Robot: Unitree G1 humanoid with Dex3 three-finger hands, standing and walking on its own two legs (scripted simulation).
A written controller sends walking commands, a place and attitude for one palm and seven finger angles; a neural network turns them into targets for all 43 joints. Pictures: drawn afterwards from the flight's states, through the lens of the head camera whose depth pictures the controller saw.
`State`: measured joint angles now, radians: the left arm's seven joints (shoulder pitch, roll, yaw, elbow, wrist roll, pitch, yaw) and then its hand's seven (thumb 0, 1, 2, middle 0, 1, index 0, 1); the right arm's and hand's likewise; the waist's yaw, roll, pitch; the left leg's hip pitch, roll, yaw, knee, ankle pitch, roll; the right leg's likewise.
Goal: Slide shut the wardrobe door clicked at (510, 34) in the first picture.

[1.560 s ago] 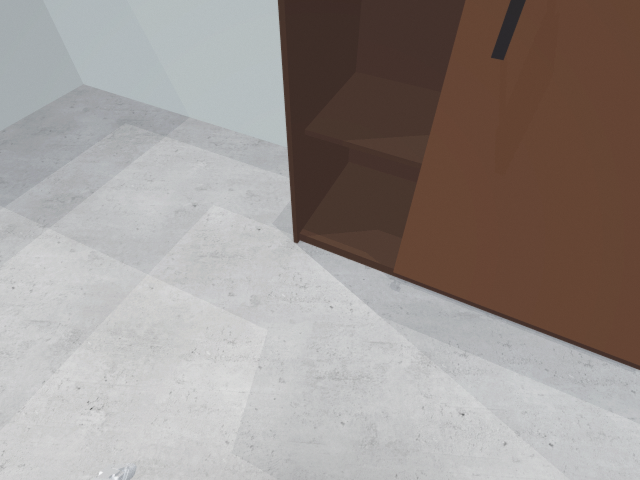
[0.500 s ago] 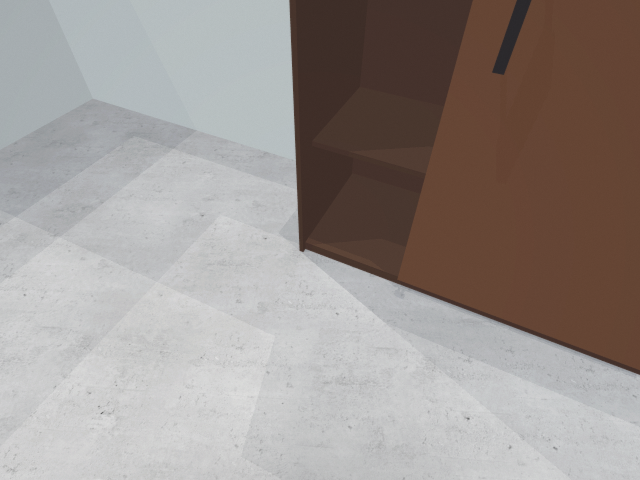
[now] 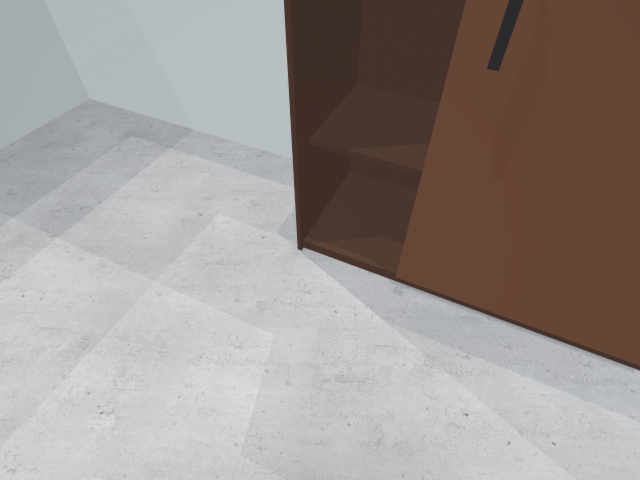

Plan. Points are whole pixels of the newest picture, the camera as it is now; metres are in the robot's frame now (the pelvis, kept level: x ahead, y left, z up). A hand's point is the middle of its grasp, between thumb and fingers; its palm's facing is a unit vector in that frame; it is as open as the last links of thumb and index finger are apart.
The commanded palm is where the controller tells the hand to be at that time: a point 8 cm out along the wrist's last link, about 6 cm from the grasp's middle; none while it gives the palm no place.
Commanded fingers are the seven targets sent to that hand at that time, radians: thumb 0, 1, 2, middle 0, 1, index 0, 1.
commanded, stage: look at it before walking up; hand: right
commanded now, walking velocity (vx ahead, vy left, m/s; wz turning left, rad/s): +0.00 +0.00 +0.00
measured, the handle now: out of the picture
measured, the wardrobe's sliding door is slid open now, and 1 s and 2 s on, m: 0.41 0.41 0.41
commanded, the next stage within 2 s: walk to a spot facing it in 0.08 s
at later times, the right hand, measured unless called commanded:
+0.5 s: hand out of the picture +0.06 -0.18 -0.19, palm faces -0.10 +0.97 -0.22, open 7.4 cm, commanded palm none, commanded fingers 0.00 -0.90 -0.90 0.20 0.30 0.20 0.30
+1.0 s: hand (469, 432) +0.25 -0.23 -0.20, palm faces -0.28 +0.94 -0.20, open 7.4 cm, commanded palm none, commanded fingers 0.00 -0.90 -0.90 0.20 0.30 0.20 0.30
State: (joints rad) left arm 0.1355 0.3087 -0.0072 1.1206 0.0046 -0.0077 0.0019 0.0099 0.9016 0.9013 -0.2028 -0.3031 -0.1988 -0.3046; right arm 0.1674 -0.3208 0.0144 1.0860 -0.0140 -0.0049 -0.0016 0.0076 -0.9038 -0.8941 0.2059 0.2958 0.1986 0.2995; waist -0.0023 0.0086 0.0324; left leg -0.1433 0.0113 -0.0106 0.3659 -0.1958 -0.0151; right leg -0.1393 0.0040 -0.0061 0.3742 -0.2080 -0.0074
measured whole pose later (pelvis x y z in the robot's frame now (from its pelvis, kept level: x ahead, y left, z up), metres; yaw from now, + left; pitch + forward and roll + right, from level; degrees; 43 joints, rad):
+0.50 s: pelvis +0.04 +0.02 -0.02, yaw +7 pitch -1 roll +0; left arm 0.27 0.23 0.03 1.06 0.01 -0.01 0.01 0.01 0.90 0.90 -0.20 -0.30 -0.20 -0.30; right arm 0.34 -0.22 -0.03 1.03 -0.03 0.01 0.04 0.01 -0.91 -0.89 0.20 0.30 0.20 0.30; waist -0.01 -0.02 0.02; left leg -0.25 -0.02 0.03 0.61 -0.31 0.02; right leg -0.18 -0.08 -0.12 0.64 -0.42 0.01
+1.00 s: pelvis +0.18 -0.03 -0.02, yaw +23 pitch +0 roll +2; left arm 0.12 0.15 0.01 0.90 0.02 -0.04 0.01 0.01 0.90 0.90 -0.20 -0.30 -0.20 -0.30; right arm 0.33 -0.25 -0.10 1.00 -0.03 0.03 0.01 0.01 -0.91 -0.89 0.20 0.30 0.20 0.30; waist -0.05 0.05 0.05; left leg -0.41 -0.01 -0.01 1.16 -0.50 -0.02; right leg -0.35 -0.10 -0.17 0.62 -0.26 -0.03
